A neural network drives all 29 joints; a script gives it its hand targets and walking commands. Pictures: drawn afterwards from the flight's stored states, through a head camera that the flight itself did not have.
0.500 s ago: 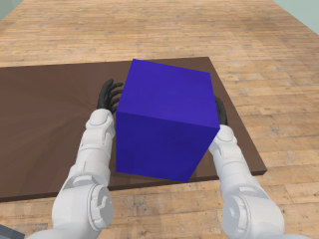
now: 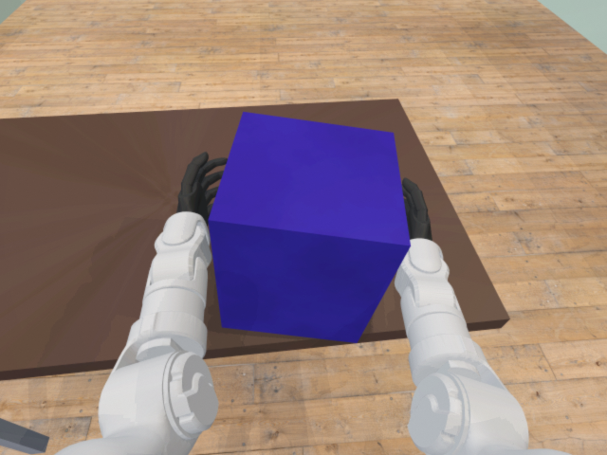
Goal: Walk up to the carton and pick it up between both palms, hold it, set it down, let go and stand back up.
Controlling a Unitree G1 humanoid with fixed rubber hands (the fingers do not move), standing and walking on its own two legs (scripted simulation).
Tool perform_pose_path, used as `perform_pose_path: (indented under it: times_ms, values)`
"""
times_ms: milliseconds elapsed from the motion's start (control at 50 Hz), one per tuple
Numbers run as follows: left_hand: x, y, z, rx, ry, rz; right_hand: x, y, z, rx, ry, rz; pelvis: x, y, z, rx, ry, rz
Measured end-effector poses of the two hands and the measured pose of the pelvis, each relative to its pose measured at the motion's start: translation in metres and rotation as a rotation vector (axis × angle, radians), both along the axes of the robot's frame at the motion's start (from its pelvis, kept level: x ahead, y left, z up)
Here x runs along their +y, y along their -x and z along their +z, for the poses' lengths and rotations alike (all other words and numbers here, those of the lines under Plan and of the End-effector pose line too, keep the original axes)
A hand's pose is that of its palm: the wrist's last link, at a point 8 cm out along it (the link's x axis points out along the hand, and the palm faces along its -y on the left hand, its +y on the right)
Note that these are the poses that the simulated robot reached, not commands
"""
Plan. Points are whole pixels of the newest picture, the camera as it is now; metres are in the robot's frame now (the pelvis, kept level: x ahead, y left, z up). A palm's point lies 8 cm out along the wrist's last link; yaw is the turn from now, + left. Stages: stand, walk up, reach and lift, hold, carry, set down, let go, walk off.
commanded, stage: set down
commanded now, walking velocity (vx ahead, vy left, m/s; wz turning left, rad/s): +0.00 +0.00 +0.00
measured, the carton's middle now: (303, 234) +0.40 +0.01 +0.05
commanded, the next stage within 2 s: none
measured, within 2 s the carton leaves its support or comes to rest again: rests again in 0.28 s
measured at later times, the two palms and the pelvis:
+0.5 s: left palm (183, 227) +0.41 +0.18 +0.07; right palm (403, 251) +0.38 -0.14 +0.03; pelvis +0.00 +0.00 +0.00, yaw +0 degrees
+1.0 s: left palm (164, 283) +0.35 +0.20 +0.02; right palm (450, 288) +0.33 -0.20 +0.03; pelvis -0.02 +0.02 -0.01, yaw -1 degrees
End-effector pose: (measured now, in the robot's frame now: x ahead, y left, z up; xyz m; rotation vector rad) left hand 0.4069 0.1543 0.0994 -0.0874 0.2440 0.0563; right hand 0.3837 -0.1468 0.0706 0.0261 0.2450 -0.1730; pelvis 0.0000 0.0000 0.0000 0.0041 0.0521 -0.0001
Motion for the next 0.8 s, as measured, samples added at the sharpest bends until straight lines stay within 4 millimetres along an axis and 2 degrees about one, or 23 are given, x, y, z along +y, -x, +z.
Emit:
perform_pose_path:
  times_ms: [260, 380, 460, 560, 680, 800]
  values:
    - [0.005, 0.001, -0.007, 0.017, -0.011, 0.014, 0.002, -0.001, -0.002, -0.008, 0.0, 0.019, 0.0, 0.0, 0.0, 0.0, 0.0, 0.0]
    - [0.017, 0.004, -0.02, 0.06, -0.044, 0.077, 0.008, 0.001, -0.017, 0.048, 0.002, 0.026, 0.0, 0.001, 0.0, 0.0, 0.0, 0.0]
    - [0.021, 0.002, -0.029, 0.07, -0.124, 0.08, 0.008, 0.0, -0.031, 0.088, 0.026, 0.038, 0.002, 0.002, -0.001, 0.021, 0.006, -0.001]
    - [0.027, -0.005, -0.041, 0.047, -0.226, 0.045, 0.002, -0.004, -0.045, 0.116, 0.034, 0.024, 0.008, 0.006, -0.003, 0.083, 0.021, -0.006]
    - [0.033, -0.008, -0.064, 0.075, -0.216, 0.048, -0.009, -0.006, -0.051, 0.088, 0.035, 0.001, 0.016, 0.009, -0.005, 0.18, 0.035, -0.01]
    - [0.035, 0.009, -0.077, 0.09, -0.222, 0.033, -0.02, 0.007, -0.054, 0.072, 0.055, 0.028, 0.02, 0.007, -0.007, 0.206, 0.039, -0.011]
